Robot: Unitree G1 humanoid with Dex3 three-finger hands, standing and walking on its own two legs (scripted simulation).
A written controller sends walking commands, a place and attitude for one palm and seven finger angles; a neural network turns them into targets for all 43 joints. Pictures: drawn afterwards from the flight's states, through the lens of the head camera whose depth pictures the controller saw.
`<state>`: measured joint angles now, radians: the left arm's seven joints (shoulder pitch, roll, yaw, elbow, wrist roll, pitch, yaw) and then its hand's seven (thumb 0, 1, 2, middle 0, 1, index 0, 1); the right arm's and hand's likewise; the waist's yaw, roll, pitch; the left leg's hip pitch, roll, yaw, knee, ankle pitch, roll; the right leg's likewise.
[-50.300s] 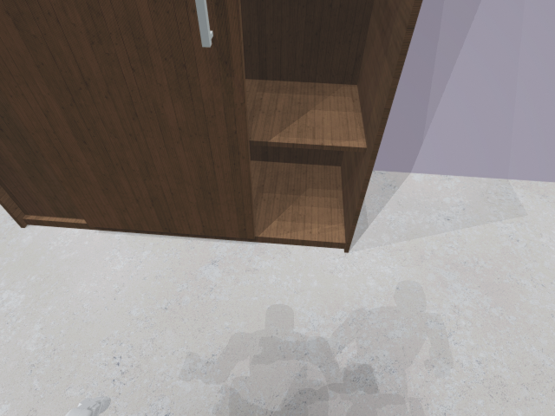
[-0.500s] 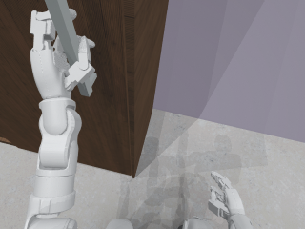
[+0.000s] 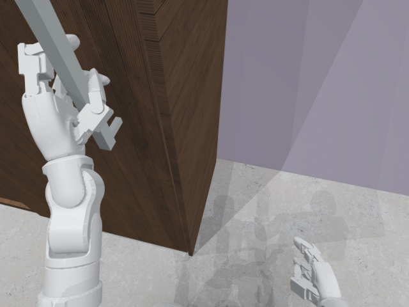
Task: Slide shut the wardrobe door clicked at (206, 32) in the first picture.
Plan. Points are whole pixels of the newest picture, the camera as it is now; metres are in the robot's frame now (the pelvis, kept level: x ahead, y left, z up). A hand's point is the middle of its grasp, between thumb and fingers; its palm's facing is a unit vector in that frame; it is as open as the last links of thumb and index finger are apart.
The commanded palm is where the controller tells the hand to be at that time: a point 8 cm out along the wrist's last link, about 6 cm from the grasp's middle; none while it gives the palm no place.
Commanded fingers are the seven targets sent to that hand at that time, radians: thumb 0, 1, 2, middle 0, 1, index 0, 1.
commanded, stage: step sideways, sliding the door along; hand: left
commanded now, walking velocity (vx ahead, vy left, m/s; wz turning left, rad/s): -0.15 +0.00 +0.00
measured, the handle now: (84, 74) +0.32 +0.25 +0.26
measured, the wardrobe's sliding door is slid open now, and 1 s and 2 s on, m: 0.00 0.00 0.00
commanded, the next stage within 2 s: stop walking and hold the door there in 1.32 s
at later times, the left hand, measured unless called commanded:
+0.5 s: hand (99, 104) +0.30 +0.22 +0.24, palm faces +0.46 -0.88 +0.10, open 6.8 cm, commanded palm +0.26 +0.11 +0.23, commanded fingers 0.00 0.90 0.90 -0.45 -1.40 -0.45 -1.40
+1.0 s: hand (94, 100) +0.29 +0.22 +0.25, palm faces +0.39 -0.90 +0.19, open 6.8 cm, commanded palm +0.26 +0.18 +0.21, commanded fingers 0.00 0.90 0.90 -0.45 -1.40 -0.45 -1.40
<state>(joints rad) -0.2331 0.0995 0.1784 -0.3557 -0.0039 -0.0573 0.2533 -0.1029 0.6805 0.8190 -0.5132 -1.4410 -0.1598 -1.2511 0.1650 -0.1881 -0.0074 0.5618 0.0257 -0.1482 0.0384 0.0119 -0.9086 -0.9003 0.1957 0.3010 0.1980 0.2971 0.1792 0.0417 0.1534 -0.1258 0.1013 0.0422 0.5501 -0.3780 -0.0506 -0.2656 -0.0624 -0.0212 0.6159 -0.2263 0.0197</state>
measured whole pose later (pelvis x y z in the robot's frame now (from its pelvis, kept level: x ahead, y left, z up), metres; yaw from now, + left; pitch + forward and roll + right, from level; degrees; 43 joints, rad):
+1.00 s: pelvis +0.16 +0.08 +0.00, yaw +11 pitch +5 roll -4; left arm 0.67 -0.01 -0.34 -0.95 0.03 -0.35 0.13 -0.04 0.61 0.78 -0.48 -1.45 -0.31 -1.15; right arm 0.20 -0.19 0.06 0.47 0.03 -0.27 0.12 0.01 -0.91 -0.90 0.20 0.30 0.20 0.30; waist 0.17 0.06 0.02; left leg -0.26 0.16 0.26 0.94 -0.30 0.02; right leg -0.21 -0.08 -0.04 0.73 -0.26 0.00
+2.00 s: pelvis +0.10 -0.01 +0.00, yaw -1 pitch -4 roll +3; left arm 0.42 0.31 0.42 -0.47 -0.05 -0.21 0.18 -0.24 0.66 0.83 -0.47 -1.46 -0.09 -1.27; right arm 0.29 -0.27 -0.07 0.56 0.00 -0.09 -0.03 0.01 -0.91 -0.90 0.19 0.30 0.20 0.30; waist -0.01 0.02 -0.06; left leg -0.20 0.02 0.17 0.46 -0.21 0.06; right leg -0.49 0.04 0.02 1.00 -0.35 0.02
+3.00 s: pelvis +0.05 +0.02 +0.00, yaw -5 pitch -1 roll +1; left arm 0.26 0.34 0.38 -0.45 -0.05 -0.24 0.19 -0.34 0.62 0.87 -0.40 -1.58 -0.16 -1.25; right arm 0.23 -0.25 -0.02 0.60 0.02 -0.05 -0.03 0.01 -0.91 -0.90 0.20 0.30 0.20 0.30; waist 0.02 0.03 0.01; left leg -0.26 -0.04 0.09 0.52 -0.24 0.04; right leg -0.34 -0.04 -0.03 0.54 -0.18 0.00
